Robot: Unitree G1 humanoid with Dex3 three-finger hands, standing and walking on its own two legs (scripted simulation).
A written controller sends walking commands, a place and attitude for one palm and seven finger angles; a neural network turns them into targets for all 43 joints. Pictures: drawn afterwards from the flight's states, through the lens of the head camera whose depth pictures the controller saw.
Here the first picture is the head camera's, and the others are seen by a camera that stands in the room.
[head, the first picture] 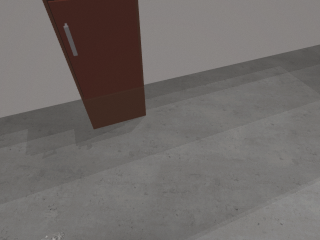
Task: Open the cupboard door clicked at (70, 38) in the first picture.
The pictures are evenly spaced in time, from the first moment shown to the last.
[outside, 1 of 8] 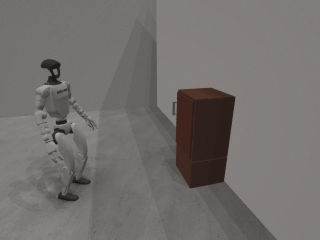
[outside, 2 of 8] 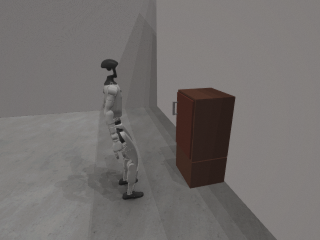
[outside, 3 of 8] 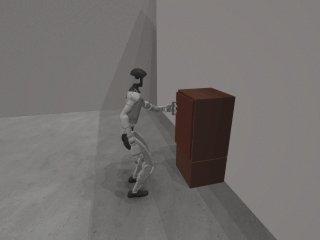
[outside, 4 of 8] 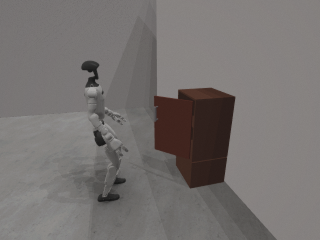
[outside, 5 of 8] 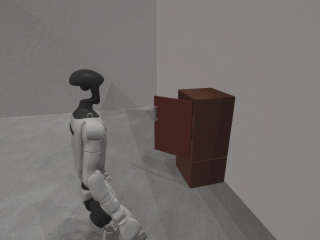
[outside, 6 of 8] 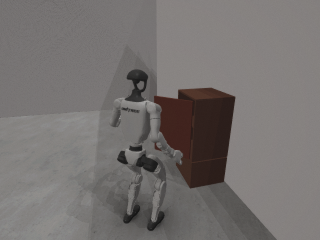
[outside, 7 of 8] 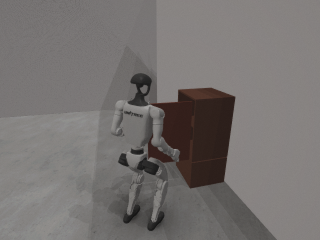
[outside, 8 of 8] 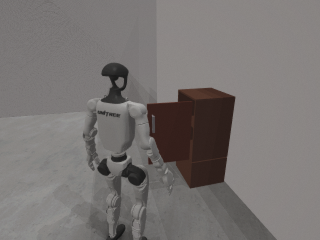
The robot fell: no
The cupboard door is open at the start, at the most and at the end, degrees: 0 89 87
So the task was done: yes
